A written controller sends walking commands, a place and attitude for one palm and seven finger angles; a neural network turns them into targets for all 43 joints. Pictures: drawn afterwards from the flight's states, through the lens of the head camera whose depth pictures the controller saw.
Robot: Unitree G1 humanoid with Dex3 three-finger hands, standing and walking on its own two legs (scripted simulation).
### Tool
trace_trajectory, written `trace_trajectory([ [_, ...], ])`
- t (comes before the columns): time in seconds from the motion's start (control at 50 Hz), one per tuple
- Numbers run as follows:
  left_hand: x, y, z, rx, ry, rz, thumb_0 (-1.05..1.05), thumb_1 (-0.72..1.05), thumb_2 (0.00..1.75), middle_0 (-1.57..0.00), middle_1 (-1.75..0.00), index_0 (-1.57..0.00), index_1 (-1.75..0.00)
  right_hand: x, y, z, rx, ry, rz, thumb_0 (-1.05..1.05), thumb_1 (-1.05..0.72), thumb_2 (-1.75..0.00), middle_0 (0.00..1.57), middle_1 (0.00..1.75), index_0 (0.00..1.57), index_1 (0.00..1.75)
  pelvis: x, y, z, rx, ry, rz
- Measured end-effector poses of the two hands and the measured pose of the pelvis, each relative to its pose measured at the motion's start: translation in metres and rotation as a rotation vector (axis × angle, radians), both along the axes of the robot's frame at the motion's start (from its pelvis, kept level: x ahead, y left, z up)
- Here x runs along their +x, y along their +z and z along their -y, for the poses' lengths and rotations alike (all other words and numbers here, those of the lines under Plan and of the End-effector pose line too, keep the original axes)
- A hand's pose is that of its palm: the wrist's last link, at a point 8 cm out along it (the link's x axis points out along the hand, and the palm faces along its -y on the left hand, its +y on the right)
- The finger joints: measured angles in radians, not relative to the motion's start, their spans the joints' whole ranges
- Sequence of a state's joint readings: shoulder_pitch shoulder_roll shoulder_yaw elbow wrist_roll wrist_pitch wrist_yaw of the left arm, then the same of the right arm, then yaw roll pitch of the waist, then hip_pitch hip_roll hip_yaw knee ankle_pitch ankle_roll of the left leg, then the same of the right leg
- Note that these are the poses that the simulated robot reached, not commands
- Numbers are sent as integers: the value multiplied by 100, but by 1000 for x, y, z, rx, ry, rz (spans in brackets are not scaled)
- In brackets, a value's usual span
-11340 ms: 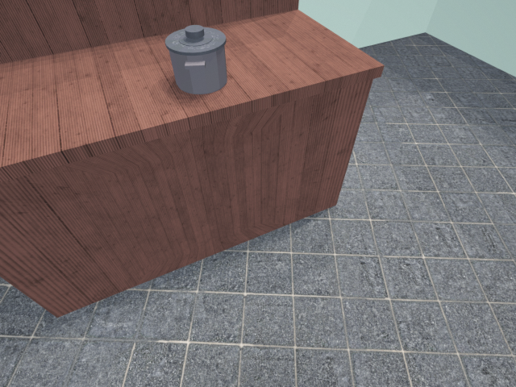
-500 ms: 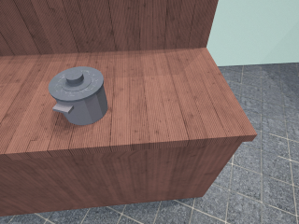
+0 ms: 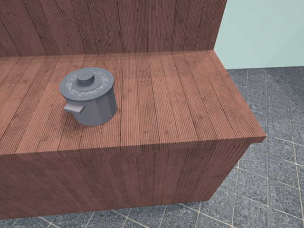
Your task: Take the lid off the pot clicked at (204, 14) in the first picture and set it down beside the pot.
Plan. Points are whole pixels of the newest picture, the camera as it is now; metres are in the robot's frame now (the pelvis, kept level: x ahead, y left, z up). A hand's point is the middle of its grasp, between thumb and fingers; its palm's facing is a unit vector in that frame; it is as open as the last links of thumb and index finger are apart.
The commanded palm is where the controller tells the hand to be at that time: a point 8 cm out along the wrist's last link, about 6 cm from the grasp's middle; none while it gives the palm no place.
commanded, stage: look again from close up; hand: left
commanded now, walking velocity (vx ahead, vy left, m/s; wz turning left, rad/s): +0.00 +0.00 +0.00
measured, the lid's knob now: (85, 77) +0.50 +0.24 +0.13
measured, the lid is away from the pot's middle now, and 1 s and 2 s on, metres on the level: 0.00 0.00 0.00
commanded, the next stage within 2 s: shuffle to correct the standing spot in 0.26 s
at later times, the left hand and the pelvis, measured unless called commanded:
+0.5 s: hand out of the picture -0.03 +0.16 -0.18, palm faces +0.07 -0.98 -0.16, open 7.4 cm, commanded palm none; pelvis -0.01 +0.01 +0.00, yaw +1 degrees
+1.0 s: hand out of the picture +0.11 +0.24 -0.17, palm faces +0.14 -0.97 -0.21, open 7.4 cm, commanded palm none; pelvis +0.05 +0.05 +0.00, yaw +7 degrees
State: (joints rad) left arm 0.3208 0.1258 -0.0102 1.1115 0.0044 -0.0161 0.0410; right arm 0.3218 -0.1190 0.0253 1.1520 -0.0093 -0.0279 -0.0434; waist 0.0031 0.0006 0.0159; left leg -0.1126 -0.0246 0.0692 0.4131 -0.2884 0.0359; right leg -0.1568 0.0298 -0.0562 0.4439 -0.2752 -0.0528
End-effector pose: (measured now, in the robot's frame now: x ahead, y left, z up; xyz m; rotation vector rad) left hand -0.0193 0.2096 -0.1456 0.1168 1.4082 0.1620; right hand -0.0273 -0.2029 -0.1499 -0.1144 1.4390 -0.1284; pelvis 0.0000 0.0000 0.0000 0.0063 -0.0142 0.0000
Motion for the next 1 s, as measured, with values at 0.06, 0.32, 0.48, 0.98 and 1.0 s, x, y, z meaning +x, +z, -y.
trace_trajectory([
  [0.06,-3,0,0,-3,2,-3,1,91,90,-20,-30,-20,-30,-1,0,-1,-1,0,0,1,-91,-89,20,30,20,30,-1,0,-1,0,0,2],
  [0.32,-12,-2,2,-17,5,-13,1,91,90,-20,-30,-20,-30,-5,2,-3,-5,-3,0,1,-91,-89,20,30,20,30,-6,0,-3,-2,0,4],
  [0.48,-16,-5,-1,-17,17,-10,1,91,90,-20,-30,-20,-30,-8,-1,-4,-4,7,-10,1,-91,-89,20,30,20,30,-7,-3,-5,-8,11,2],
  [0.98,107,6,-80,51,65,169,1,91,90,-20,-30,-20,-30,95,5,-53,-6,128,41,1,-91,-89,20,30,20,30,51,-1,-53,17,119,-21],
  [1.0,113,6,-77,50,59,175,1,91,90,-20,-30,-20,-30,99,3,-52,-7,127,38,1,-92,-89,20,30,20,30,54,-2,-52,19,119,-18],
])
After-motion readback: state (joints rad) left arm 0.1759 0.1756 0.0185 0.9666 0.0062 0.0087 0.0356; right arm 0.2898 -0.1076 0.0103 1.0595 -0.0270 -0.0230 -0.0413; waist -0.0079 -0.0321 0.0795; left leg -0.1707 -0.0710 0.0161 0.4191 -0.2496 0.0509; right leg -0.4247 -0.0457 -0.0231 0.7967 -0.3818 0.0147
